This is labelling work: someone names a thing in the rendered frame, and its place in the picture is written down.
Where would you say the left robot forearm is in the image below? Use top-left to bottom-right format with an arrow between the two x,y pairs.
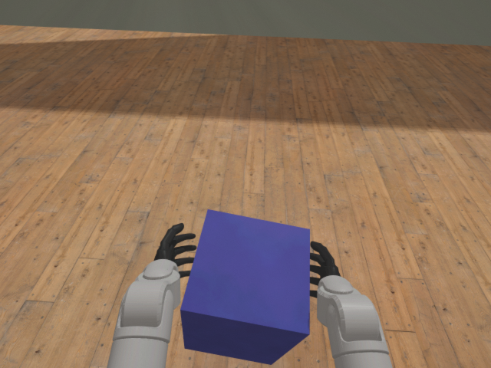
107,259 -> 180,368

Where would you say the robot left hand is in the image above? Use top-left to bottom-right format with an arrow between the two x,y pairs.
154,223 -> 196,278

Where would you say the right robot forearm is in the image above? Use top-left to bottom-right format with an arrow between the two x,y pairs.
317,275 -> 393,368

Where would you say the robot right hand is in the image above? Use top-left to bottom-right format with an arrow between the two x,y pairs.
310,241 -> 340,298

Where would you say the carton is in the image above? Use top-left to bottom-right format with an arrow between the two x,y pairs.
180,209 -> 310,365

